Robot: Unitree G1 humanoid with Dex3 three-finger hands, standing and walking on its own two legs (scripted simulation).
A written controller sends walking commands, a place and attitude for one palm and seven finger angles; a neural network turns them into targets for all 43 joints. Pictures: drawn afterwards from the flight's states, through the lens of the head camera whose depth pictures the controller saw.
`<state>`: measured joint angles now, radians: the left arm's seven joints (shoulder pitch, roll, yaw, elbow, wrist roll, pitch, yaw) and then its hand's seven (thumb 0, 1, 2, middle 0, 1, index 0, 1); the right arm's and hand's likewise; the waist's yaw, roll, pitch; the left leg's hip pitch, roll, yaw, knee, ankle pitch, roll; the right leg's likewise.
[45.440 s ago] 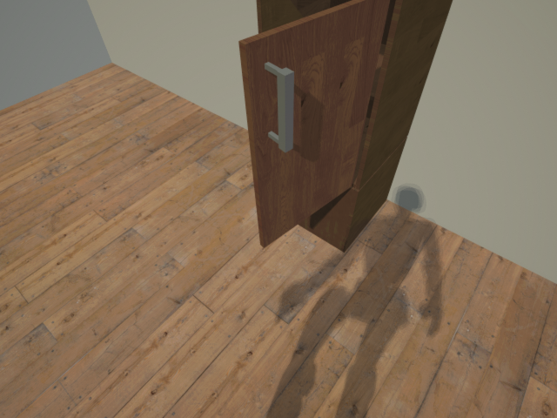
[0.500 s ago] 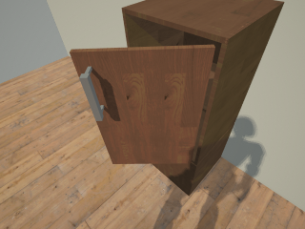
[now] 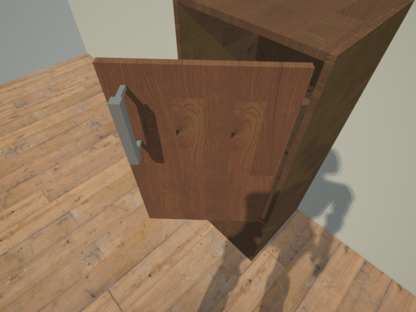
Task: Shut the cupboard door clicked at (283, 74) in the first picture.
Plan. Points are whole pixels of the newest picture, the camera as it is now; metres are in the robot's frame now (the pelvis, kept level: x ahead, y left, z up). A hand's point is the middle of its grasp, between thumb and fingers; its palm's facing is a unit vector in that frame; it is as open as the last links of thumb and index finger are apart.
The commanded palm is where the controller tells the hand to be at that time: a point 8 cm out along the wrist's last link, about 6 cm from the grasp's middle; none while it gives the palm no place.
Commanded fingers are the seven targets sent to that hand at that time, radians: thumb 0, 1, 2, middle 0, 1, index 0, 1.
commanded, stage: look again from close up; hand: left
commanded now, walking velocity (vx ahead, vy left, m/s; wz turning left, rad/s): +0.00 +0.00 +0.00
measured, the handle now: (128, 127) +0.44 +0.19 +0.12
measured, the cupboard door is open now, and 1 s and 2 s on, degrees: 44 44 44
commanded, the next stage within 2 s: raise the hand and make a fist in 1.70 s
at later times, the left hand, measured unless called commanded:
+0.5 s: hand out of the picture +0.03 +0.19 -0.17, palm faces +0.02 -0.97 -0.23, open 7.4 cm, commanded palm none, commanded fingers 0.00 0.90 0.90 -0.20 -0.30 -0.20 -0.30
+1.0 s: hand out of the picture +0.04 +0.19 -0.17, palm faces +0.03 -0.97 -0.22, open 7.4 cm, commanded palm none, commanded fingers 0.00 0.90 0.90 -0.20 -0.30 -0.20 -0.30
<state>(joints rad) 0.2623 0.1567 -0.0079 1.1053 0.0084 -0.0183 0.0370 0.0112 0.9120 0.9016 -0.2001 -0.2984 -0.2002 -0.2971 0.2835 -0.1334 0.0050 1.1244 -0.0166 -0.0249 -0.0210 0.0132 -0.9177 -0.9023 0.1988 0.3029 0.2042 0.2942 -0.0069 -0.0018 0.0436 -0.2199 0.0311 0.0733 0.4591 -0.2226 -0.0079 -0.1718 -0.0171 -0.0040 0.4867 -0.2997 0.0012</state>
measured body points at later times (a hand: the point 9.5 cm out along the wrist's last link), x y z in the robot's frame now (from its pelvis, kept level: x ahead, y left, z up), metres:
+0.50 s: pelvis +0.02 +0.00 +0.00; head +0.04 +0.00 +0.45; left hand +0.03 +0.24 -0.15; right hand +0.05 -0.23 -0.16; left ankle +0.01 +0.12 -0.74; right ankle -0.02 -0.12 -0.74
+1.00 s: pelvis +0.02 +0.00 +0.00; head +0.05 +0.00 +0.45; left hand +0.04 +0.24 -0.15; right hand +0.05 -0.24 -0.15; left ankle +0.01 +0.12 -0.74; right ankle -0.02 -0.12 -0.74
